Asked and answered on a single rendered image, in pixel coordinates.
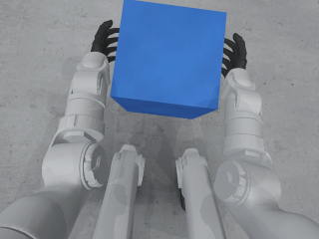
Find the robot left forearm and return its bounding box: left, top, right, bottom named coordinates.
left=42, top=52, right=111, bottom=179

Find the robot left hand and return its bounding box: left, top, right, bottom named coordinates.
left=91, top=20, right=120, bottom=62

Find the right robot foot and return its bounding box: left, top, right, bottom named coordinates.
left=176, top=175, right=185, bottom=211

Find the carton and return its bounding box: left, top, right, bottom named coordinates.
left=110, top=0, right=227, bottom=120

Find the robot right forearm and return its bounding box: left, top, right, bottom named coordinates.
left=219, top=68, right=277, bottom=175

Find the robot right upper arm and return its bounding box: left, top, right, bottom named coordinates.
left=213, top=158, right=319, bottom=239

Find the robot right hand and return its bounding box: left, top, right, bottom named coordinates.
left=221, top=33, right=247, bottom=78

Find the robot right shin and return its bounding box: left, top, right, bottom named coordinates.
left=181, top=148, right=210, bottom=197

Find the robot left upper arm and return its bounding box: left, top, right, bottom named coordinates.
left=0, top=141, right=110, bottom=239

